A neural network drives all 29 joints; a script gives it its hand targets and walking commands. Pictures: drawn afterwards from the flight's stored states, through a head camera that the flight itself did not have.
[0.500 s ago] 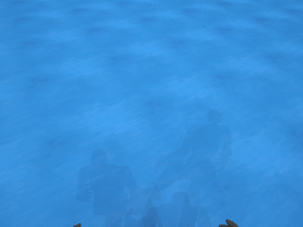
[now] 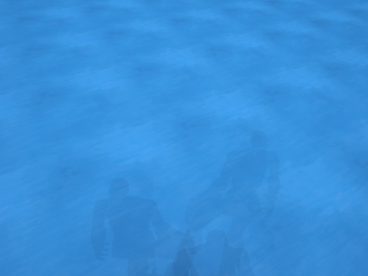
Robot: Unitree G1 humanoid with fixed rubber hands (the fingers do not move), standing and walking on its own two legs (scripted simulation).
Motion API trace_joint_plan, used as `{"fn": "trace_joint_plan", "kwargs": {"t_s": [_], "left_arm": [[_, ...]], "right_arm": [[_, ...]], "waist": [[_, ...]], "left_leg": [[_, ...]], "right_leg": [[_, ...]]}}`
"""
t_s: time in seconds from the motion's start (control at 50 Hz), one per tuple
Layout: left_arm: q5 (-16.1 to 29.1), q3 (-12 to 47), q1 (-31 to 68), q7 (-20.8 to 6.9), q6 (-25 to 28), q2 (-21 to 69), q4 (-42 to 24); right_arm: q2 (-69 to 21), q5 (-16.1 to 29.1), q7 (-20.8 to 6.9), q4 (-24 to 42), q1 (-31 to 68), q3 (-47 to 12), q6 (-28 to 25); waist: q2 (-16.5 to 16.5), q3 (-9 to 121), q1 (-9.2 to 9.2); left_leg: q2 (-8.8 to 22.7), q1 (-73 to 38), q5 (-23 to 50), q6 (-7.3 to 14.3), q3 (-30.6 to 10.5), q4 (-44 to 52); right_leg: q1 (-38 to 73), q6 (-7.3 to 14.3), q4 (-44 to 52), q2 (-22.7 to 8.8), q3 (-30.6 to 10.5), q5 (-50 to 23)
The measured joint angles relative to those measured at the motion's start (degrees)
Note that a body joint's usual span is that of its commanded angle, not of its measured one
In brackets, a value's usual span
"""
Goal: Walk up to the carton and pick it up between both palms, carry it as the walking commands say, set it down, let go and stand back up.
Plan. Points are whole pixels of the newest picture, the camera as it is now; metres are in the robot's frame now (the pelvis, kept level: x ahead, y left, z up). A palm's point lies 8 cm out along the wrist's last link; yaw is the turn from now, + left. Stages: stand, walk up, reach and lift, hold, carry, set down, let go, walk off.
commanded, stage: stand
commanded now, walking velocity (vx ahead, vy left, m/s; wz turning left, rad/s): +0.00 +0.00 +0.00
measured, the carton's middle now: out of the picture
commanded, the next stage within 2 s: walk up in 0.84 s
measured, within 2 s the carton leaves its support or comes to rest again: neither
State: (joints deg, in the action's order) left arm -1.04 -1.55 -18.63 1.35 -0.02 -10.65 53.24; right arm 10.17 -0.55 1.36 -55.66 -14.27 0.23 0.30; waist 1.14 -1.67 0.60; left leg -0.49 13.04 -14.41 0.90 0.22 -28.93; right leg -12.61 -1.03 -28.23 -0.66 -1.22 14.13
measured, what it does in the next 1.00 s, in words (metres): stands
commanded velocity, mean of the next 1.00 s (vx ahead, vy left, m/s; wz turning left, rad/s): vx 0.00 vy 0.00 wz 0.00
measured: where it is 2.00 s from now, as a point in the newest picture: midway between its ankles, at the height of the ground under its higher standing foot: outside the picture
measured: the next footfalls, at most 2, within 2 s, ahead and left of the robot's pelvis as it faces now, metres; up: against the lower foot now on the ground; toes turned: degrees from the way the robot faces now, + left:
none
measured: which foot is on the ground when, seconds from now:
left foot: down 0.00-1.00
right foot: down 0.00-1.00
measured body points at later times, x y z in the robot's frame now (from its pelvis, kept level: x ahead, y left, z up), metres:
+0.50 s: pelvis +0.00 -0.01 +0.00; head +0.00 +0.00 +0.45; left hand -0.01 +0.20 -0.16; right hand +0.01 -0.24 -0.16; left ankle +0.01 +0.11 -0.74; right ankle +0.01 -0.13 -0.74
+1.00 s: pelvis +0.00 -0.01 +0.00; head -0.01 +0.00 +0.45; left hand -0.02 +0.20 -0.16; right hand -0.03 -0.23 -0.16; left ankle +0.01 +0.11 -0.74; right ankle +0.01 -0.13 -0.74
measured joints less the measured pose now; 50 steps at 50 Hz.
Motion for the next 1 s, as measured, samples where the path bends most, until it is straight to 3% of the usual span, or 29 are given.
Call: {"fn": "trace_joint_plan", "kwargs": {"t_s": [0.54,0.84,1.0], "left_arm": [[0.28,1.21,-0.09,0.94,0.10,3.57,10.49],[0.55,1.28,1.49,1.18,0.48,3.56,11.79],[0.57,1.35,1.22,1.06,-0.07,2.68,12.60]], "right_arm": [[-1.71,0.32,0.63,-8.42,-1.16,-0.35,0.08],[-2.71,-0.05,0.93,-10.77,-1.51,-1.18,-0.01],[-2.60,-0.10,0.93,-12.02,-2.88,-1.30,-0.53]], "waist": [[-0.17,-0.81,-0.26],[-1.21,-0.63,-1.24],[0.01,-0.21,-0.67]], "left_leg": [[0.53,-2.21,1.00,-1.07,-0.21,2.30],[1.40,-2.52,1.25,-1.46,-0.50,2.46],[1.02,-2.39,1.69,-1.37,-0.53,2.97]], "right_leg": [[1.45,0.92,0.73,0.51,0.20,-0.14],[2.57,1.25,2.63,1.36,0.49,-1.32],[2.20,1.13,2.51,0.99,0.52,-1.42]]}}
